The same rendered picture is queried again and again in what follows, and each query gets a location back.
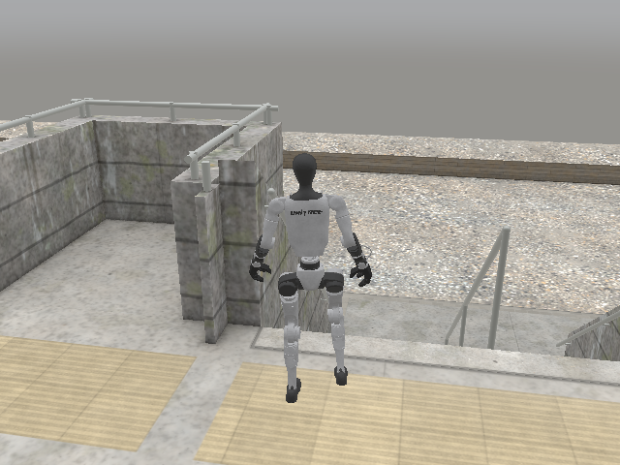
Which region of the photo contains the robot right upper arm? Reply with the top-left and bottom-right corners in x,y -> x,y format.
326,195 -> 356,248

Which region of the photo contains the humanoid robot torso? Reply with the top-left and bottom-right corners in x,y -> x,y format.
285,190 -> 330,291

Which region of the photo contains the right robot forearm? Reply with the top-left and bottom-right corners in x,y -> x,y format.
347,232 -> 368,269

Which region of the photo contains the robot left upper arm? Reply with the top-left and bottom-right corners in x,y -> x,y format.
260,197 -> 286,250

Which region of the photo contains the robot left thigh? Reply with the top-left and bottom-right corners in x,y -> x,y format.
278,272 -> 301,343

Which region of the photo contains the left robot forearm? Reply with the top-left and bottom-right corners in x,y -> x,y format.
251,235 -> 269,267

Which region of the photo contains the left robot hand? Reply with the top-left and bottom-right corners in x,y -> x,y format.
249,263 -> 271,282

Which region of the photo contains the right robot hand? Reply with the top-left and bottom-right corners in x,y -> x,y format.
350,264 -> 372,287

